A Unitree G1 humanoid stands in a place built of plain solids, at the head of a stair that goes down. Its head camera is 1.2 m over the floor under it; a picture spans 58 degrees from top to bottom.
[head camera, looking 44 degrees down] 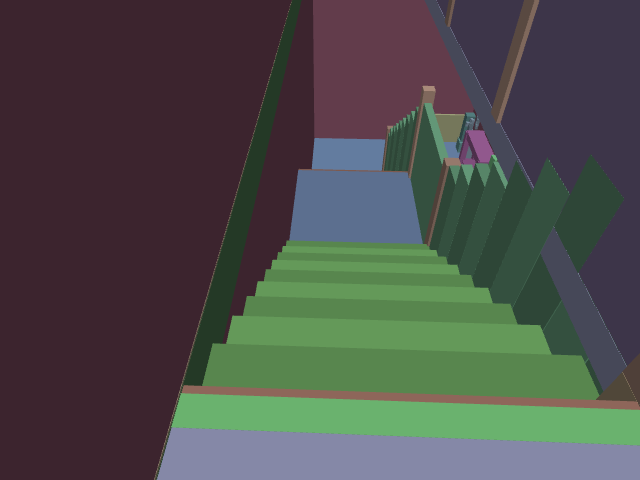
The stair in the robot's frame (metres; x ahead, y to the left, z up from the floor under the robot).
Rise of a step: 0.18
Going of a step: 0.26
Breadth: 1.34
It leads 2 degrees to the right of straight ahead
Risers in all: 10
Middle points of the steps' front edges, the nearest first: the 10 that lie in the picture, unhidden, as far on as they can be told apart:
0.60 -0.26 0.00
0.86 -0.27 -0.18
1.12 -0.28 -0.37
1.38 -0.29 -0.55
1.63 -0.30 -0.73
1.89 -0.31 -0.92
2.15 -0.32 -1.10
2.41 -0.33 -1.28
2.67 -0.34 -1.47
2.92 -0.35 -1.65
